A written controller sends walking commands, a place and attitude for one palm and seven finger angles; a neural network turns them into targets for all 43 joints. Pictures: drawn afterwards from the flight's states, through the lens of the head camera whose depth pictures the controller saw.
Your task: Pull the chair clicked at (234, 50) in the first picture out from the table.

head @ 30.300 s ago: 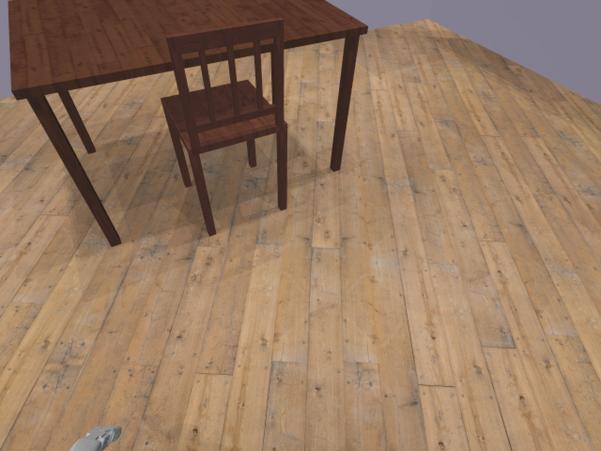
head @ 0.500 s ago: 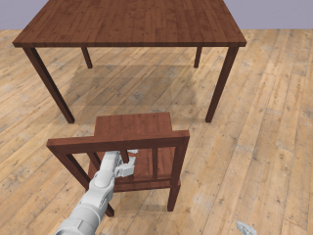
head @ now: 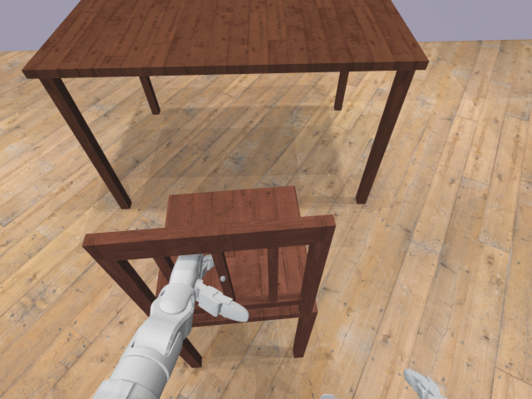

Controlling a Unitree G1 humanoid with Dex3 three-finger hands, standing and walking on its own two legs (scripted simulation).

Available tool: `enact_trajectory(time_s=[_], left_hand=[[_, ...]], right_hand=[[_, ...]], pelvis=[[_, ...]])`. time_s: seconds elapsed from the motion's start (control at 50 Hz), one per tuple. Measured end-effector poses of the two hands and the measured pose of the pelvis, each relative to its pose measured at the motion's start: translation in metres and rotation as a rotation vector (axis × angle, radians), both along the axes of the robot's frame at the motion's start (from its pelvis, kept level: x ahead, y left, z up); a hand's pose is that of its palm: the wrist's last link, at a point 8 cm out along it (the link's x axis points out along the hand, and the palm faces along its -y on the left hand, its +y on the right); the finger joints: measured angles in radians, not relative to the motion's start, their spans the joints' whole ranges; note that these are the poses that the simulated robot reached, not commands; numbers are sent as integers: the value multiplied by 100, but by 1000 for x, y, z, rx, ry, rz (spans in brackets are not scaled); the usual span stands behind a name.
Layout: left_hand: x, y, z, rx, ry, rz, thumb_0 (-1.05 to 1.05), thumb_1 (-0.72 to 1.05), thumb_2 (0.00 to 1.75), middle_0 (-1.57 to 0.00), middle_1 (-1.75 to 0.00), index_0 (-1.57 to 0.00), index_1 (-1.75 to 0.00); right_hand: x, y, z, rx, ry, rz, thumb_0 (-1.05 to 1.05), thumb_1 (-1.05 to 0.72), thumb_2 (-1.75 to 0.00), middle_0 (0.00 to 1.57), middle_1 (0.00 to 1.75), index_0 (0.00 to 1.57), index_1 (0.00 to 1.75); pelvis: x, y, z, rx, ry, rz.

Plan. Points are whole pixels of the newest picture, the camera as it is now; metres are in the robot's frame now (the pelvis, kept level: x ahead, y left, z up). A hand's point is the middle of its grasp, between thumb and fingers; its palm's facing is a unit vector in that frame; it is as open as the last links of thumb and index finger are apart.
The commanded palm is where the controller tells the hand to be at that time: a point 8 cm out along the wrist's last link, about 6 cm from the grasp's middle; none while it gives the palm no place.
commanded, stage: open the thumb and straighten the fingers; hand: left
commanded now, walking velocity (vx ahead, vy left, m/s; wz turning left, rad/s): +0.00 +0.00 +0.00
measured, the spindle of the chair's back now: (225, 278) +0.34 +0.07 -0.08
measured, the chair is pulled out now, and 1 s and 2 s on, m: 0.54 0.54 0.54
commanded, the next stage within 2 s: draw the fingers out of the gap in 0.12 s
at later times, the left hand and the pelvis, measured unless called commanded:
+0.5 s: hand (218, 308) +0.27 +0.08 -0.04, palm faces -0.16 -0.98 -0.13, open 17.5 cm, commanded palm +0.26 +0.13 -0.01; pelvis +0.01 -0.01 -0.01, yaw +1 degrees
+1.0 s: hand (213, 362) +0.19 +0.08 -0.04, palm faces -0.14 -0.98 -0.12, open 17.5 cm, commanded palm +0.18 +0.13 -0.01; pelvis +0.01 +0.00 -0.02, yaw +3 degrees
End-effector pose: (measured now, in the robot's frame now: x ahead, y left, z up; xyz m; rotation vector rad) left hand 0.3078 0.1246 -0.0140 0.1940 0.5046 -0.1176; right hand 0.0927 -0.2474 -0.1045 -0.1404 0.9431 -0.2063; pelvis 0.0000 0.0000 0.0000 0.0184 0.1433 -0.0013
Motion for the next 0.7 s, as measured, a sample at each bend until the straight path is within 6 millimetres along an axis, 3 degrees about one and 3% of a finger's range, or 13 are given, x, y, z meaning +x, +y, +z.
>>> enact_trajectory(time_s=[0.14,0.32,0.4,0.56,0.7], left_hand=[[0,0,1,-3,5,-13,-1,-54,21,-6,-17,-6,-17],[-1,2,1,-19,0,2,-2,-54,21,-1,-3,-1,-3],[-15,4,-3,-18,17,1,-2,-54,21,-1,-1,-1,-1],[-62,9,-8,-11,47,19,-2,-54,21,-1,0,-1,-1],[-74,11,-3,-9,19,12,-2,-54,21,-2,-1,-1,0]], right_hand=[[13,1,1,-7,-26,19,1,-90,-90,20,30,20,30],[23,-10,5,-36,-34,27,1,-90,-90,20,30,20,30],[29,-13,8,-38,-50,26,1,-90,-90,20,30,20,30],[53,-10,12,-40,-121,57,1,-90,-90,20,30,20,30],[75,0,15,-41,-193,108,1,-90,-90,20,30,20,30]], pelvis=[[3,0,-2,-5,8,9],[8,-3,-4,-5,18,12],[11,-5,-5,-6,23,12],[13,-7,-8,-9,14,26],[9,-8,-12,-13,7,45]])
